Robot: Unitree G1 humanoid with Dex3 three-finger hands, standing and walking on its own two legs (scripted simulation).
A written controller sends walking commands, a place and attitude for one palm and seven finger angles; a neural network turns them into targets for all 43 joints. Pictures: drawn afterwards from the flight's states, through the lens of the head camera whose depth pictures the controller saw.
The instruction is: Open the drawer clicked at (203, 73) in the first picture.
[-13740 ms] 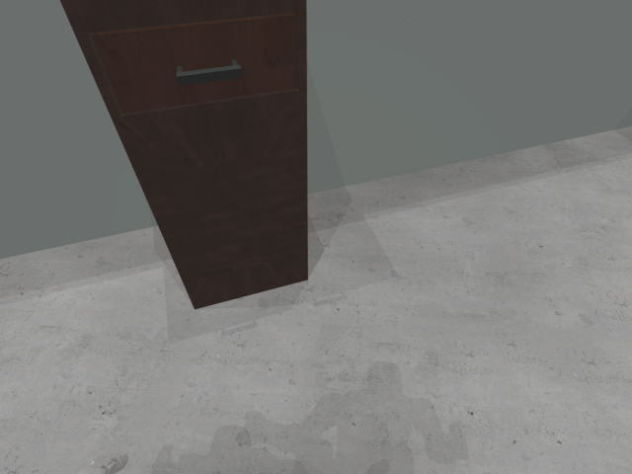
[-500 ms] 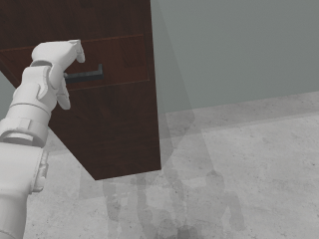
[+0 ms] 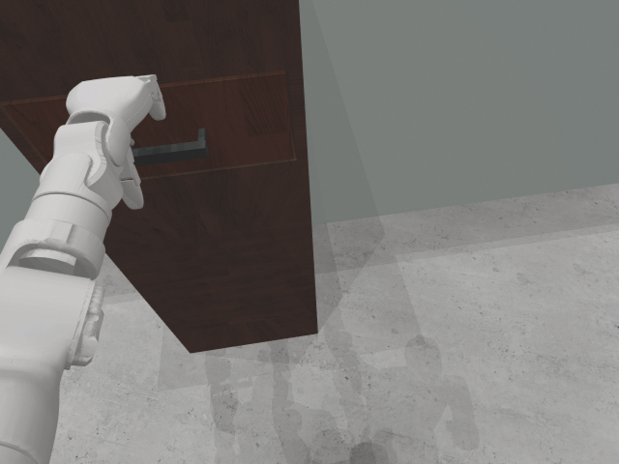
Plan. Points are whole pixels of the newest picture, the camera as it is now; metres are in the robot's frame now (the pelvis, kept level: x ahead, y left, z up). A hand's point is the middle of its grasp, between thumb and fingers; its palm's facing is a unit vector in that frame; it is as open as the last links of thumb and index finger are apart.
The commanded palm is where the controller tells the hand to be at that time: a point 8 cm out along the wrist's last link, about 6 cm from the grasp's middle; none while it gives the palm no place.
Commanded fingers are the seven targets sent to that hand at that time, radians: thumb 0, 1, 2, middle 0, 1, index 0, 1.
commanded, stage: re-aim the fingers above the handle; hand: left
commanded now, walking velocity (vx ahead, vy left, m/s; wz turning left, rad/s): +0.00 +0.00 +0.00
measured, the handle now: (164, 146) +0.55 +0.21 +0.11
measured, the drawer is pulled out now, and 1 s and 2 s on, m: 0.00 0.00 0.00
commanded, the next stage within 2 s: none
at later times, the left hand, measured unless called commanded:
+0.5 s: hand (146, 139) +0.49 +0.20 +0.17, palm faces -0.04 +0.00 -1.00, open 13.7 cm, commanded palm +0.47 +0.21 +0.22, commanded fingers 0.00 -0.50 0.30 -0.30 -1.20 -0.30 -1.20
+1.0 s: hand (149, 147) +0.49 +0.20 +0.16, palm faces -0.10 +0.01 -1.00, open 13.8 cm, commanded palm +0.47 +0.20 +0.22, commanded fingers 0.00 -0.50 0.30 -0.30 -1.20 -0.30 -1.20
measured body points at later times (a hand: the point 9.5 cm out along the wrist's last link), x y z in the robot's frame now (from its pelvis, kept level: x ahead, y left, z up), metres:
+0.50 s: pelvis +0.00 +0.00 +0.00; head +0.05 -0.03 +0.45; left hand +0.49 +0.20 +0.22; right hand +0.06 -0.27 -0.14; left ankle -0.05 +0.10 -0.74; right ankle +0.00 -0.13 -0.74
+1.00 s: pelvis +0.00 -0.01 +0.00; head +0.06 -0.02 +0.45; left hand +0.49 +0.20 +0.21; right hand +0.07 -0.28 -0.13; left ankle -0.05 +0.10 -0.74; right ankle +0.00 -0.13 -0.74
